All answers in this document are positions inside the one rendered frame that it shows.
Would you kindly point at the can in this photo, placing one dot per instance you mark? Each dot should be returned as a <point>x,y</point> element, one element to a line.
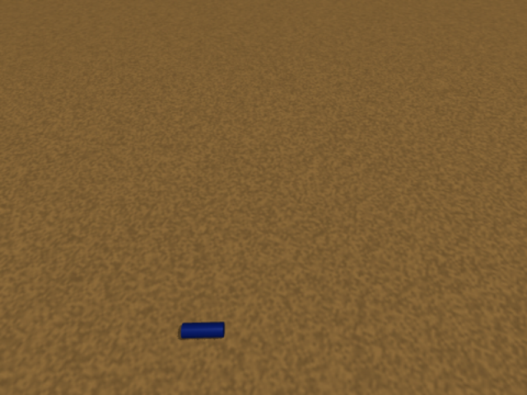
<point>202,330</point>

